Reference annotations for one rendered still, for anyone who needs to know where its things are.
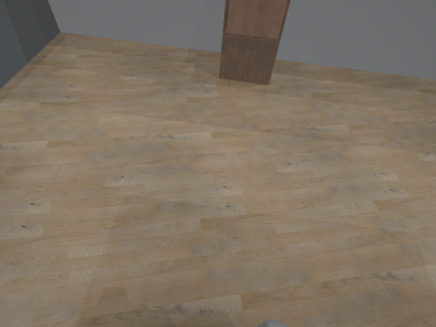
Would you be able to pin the cupboard door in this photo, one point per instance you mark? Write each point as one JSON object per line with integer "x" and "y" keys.
{"x": 260, "y": 18}

